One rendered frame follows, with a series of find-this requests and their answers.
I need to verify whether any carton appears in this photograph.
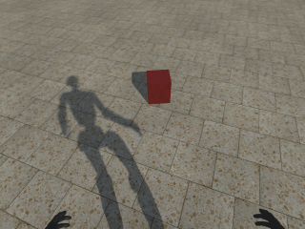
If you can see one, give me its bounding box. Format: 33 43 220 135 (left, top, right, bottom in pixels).
147 70 172 104

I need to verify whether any robot left hand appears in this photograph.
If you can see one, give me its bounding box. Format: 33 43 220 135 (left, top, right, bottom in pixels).
45 210 71 229

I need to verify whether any robot right hand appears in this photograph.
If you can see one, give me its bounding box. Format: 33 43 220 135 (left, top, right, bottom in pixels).
253 209 285 229

